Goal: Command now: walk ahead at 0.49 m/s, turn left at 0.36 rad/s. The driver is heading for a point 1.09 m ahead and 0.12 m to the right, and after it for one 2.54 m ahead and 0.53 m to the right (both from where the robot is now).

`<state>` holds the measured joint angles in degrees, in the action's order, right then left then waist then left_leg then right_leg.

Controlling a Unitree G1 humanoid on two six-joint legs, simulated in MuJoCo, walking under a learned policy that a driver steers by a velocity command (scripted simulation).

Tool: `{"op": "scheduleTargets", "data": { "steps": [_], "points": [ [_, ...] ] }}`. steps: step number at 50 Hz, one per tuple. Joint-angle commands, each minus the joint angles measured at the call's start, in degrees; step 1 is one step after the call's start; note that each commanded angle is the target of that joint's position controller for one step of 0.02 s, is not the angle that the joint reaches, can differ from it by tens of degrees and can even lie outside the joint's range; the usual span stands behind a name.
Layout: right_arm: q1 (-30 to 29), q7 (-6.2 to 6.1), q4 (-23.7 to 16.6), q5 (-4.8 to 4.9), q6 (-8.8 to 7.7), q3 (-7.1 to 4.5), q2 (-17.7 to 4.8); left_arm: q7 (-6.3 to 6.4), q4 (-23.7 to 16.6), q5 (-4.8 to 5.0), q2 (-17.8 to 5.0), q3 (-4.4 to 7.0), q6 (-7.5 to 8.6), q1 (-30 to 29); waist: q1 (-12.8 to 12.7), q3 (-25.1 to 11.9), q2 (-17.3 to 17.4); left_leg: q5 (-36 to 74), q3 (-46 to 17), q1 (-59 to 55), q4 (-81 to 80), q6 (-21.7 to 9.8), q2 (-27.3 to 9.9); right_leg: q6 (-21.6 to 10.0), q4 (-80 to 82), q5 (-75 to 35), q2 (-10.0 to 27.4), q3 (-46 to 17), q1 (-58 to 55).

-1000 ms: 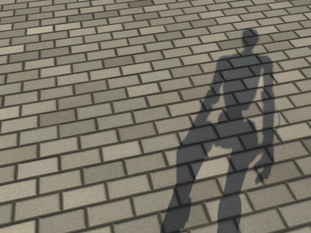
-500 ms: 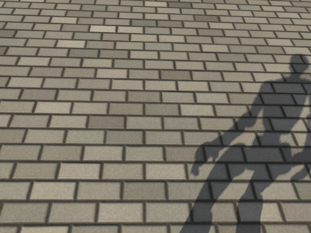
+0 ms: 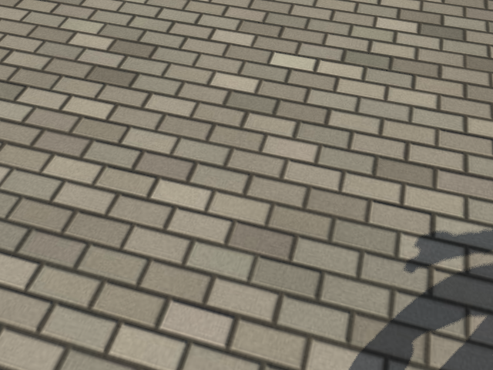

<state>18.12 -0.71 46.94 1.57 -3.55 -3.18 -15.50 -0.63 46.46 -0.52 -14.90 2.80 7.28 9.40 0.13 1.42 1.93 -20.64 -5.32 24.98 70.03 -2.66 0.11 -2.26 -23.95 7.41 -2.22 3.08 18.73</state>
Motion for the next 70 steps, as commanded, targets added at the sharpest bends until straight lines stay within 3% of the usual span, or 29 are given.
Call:
{"op": "scheduleTargets", "data": {
  "steps": [1,5,9,13,15,17,18,19,20,21,22,24,30,35,40,43,45,46,47,48,49,50,51,52,57,61,65,68,70],
  "points": [
    [2.38,0.27,-3.88,0.09,-0.27,-0.42,-1.3,-0.55,-0.44,0.03,-4.49,1.08,0.72,3.14,0.43,-2.66,-5.52,2.66,-1.63,9.8,-2.07,-0.15,-6.04,-11.11,15.13,-0.85,15.62,-17.1,-9.38],
    [-4.64,0.5,-7.02,-1.33,-0.48,0.52,-0.83,-0.49,1.32,0.83,-7.91,2.01,0.84,4.68,-0.04,-0.64,-4.14,9.99,0.53,13.1,-15.04,0.87,-8.12,-12.5,17.99,-6.39,16.14,-11.93,-9.03],
    [-12.38,1.47,-8.91,-0.89,-1.41,1.17,-0.9,-0.25,2.39,1.61,-9.73,2.14,-0.3,7.14,-2.68,0.31,-4.99,19.69,4.29,8.74,-29.01,1.34,-6.2,-9.89,16.81,-7.91,13.56,-5.83,-8.66],
    [-17.98,2.31,-11.61,-0.22,-1.62,0.86,-2.64,-0.33,4.39,2.34,-10.88,2.12,-1.49,11.1,-4.05,1.29,-6.31,17.42,5.18,7.63,-35.69,0.16,-4.75,-8.29,14.15,-5.12,16.5,-6.9,-14.13],
    [-16.51,2.61,-11.8,-0.37,-1.83,0.29,-3.89,-0.19,4.79,2.5,-11.59,2.2,-2.25,10.71,-2.03,0.57,-6.81,14.79,6.48,3.39,-38.92,-1.45,-3.3,-7.09,10.49,-8.09,17.47,-6.9,-15.92],
    [-3.22,2.07,-7.86,-0.89,-1.78,-2.2,-8.04,0.09,4.7,2.02,-9.88,1.4,-2.72,10.29,4.62,-6.89,-5.01,14.37,7.88,-15.43,-41.34,-4.1,-0.85,-4.1,-6.29,-21.26,12.94,-2.3,-12.4],
    [7.84,1.29,-6.12,-1.47,-1.45,-3.81,-13.42,0.29,2.76,0.37,-6.64,-0.05,-2.46,10.18,8.49,-15.43,3.76,15.28,-6.6,-31.73,-41.64,-8.21,-13.07,-1.29,-26.63,-7.55,9.13,1.35,-0.72],
    [9.17,1.58,-5.83,-1.82,-1.26,-4.15,-17.14,0.12,1.83,0.85,-0.8,-1.67,-1.1,15.7,4.46,-19.81,17.43,4.71,-33.27,-44.52,-50.57,-16.38,-23.18,1.06,-43.84,24.11,-0.07,-1.68,19.98],
    [8.56,1.93,-6.04,-1.31,-1.62,-2.82,-11.51,-0.18,2.48,2.23,-7.34,-0.19,-0.15,13.16,5.9,-17.29,10.16,0.99,-35.05,-42.08,-53.17,-15.43,-22.5,0.25,-50.76,24.46,3.05,-8.1,26.23],
    [4.56,2.06,-6.62,-1.11,-1.9,-1.97,-9.0,-0.41,1.12,3.06,-9.04,0.4,0.25,9.12,4.73,-10.94,7.58,5.11,-26.27,-36.07,-53.09,-13.33,-20.72,-0.76,-50.85,18.82,5.86,-7.46,28.69],
    [0.41,2.29,-7.28,-1.16,-1.94,-1.45,-7.35,-0.11,0.99,2.44,-8.39,0.36,0.08,6.94,3.04,-8.06,3.07,11.31,-19.44,-29.21,-53.91,-11.96,-17.94,-0.63,-48.41,13.64,8.31,-6.6,26.14],
    [-3.86,2.66,-7.61,-1.76,-2.2,-0.83,-4.79,0.0,1.04,1.37,-7.02,0.66,-1.06,6.74,-0.22,-5.1,2.71,17.94,-11.77,-20.09,-57.53,-10.77,-14.17,-0.04,-43.02,8.03,10.9,-7.01,20.37],
    [0.31,1.58,-3.71,-1.43,-2.98,-1.58,-6.56,0.29,-1.12,0.54,-4.08,0.39,-2.99,0.66,-0.44,-1.17,0.68,27.27,-3.05,-18.39,-62.15,-11.25,-12.44,2.25,-29.62,-3.92,10.49,-6.28,23.49],
    [3.57,0.62,-1.14,-1.33,-2.41,-1.82,-8.16,-0.82,-3.36,1.22,-2.69,-0.32,-2.38,-8.06,2.74,1.24,1.46,22.79,2.29,-20.72,-63.44,-8.82,-11.41,1.6,-14.38,-14.94,8.11,-3.85,21.39],
    [6.27,0.26,2.0,-1.31,-1.59,-2.08,-8.25,-2.61,-6.74,1.98,-2.98,-0.54,-2.23,-14.0,4.46,3.66,1.23,25.0,5.35,-29.88,-60.5,-7.42,-15.19,-1.22,-9.61,-9.72,6.67,-3.94,24.32],
    [4.03,-0.25,1.78,-1.25,-0.76,-2.49,-9.59,-3.54,-7.59,1.69,-4.28,0.03,-2.1,-12.09,2.33,1.06,2.76,43.26,8.29,-32.62,-53.6,-5.42,-15.64,-3.79,-8.83,-2.44,3.67,-0.61,18.15],
    [2.26,-0.89,0.92,-1.41,0.24,-2.51,-10.22,-3.22,-4.82,1.56,-7.71,2.26,-2.37,-0.07,-4.06,-6.6,3.16,60.34,12.13,-30.31,-37.3,-2.86,-12.74,-6.32,-6.94,-2.07,-1.45,3.05,1.04],
    [2.62,-1.44,-0.39,-1.84,0.2,-2.1,-9.87,-2.46,-2.87,1.55,-11.74,4.02,-2.65,9.54,-7.72,-12.18,-0.15,50.77,13.12,-18.23,-22.03,-0.65,-10.62,-9.12,-7.22,-4.27,2.8,-5.18,-16.2],
    [8.39,-0.37,-2.79,-3.2,-1.39,0.46,-2.32,-1.95,-2.74,1.36,-18.13,5.43,-2.79,14.19,-4.35,-19.37,-14.93,9.45,11.28,8.06,1.33,3.78,0.16,-20.15,-4.08,2.0,18.16,-35.76,-39.01],
    [6.56,0.52,-2.31,-1.97,-3.76,0.36,-4.58,-1.86,-2.57,1.7,-14.37,4.28,-2.8,15.57,-5.91,-25.19,-13.05,-11.12,0.02,17.01,9.5,3.17,3.1,-22.41,5.51,7.66,21.87,-51.54,-44.45],
    [0.65,1.09,-4.22,0.16,-5.05,-0.65,-8.16,-1.65,-2.89,1.48,-11.65,3.61,-2.73,12.83,-6.48,-16.63,-10.15,-7.26,-1.57,22.07,10.5,1.92,-0.45,-18.63,6.31,6.66,19.7,-42.55,-38.68],
    [-2.83,0.89,-5.23,0.14,-5.64,-0.43,-8.01,-1.45,-3.99,1.59,-9.96,3.14,-2.7,8.72,-4.84,-10.92,-5.08,-1.99,-0.6,20.96,6.45,1.27,-3.17,-16.34,6.62,2.02,17.14,-34.33,-29.36],
    [-4.36,0.34,-5.35,-1.07,-5.55,-0.73,-7.79,-1.42,-5.07,1.45,-8.47,2.67,-2.79,5.12,-2.58,-6.91,-1.54,0.93,0.19,17.89,1.54,1.65,-5.04,-14.92,7.58,-3.7,14.85,-28.82,-20.39],
    [-4.03,-0.04,-5.6,-1.91,-4.89,-1.24,-8.02,-1.33,-5.96,0.95,-7.04,2.14,-2.8,3.12,-0.46,-5.26,-1.92,2.73,0.16,13.66,-1.88,2.1,-6.46,-14.19,9.13,-8.0,12.91,-25.32,-14.21],
    [-6.62,-0.59,-8.26,-2.72,-2.41,-0.96,-4.96,0.07,-6.37,1.28,-9.3,2.97,-2.52,5.04,0.71,-2.93,-4.78,10.71,2.1,10.99,-14.72,5.66,-5.81,-14.43,12.22,-14.83,9.45,-18.99,-4.35],
    [-15.79,-0.01,-10.76,-2.25,-2.92,-0.21,-3.08,1.09,-5.65,1.95,-9.64,3.11,-3.32,9.0,-2.94,-2.09,-6.32,23.95,2.25,7.75,-32.31,5.95,-2.48,-10.93,10.58,-8.69,6.54,-17.43,-3.84],
    [-20.88,1.21,-12.65,-1.28,-3.88,-0.58,-4.69,1.52,-4.88,2.31,-9.72,3.16,-4.15,12.2,-4.59,-1.72,-7.08,24.26,1.07,5.12,-40.17,5.32,-0.3,-10.15,6.84,-4.2,8.65,-22.97,-8.17],
    [-18.75,1.69,-12.64,-1.06,-4.72,-1.51,-6.78,1.86,-5.31,2.02,-9.94,3.41,-4.72,11.35,-2.5,-2.12,-8.82,17.66,0.37,0.83,-43.42,3.28,0.16,-8.87,1.89,-4.74,10.23,-27.99,-11.94],
    [-8.75,1.09,-10.55,-1.77,-5.22,-2.85,-9.16,1.61,-6.51,1.65,-7.21,2.53,-4.77,9.43,2.82,-7.84,-8.16,17.66,-0.05,-15.36,-46.03,-0.35,-2.42,-6.14,-8.6,-8.32,6.11,-25.81,-8.74]
  ]
}}
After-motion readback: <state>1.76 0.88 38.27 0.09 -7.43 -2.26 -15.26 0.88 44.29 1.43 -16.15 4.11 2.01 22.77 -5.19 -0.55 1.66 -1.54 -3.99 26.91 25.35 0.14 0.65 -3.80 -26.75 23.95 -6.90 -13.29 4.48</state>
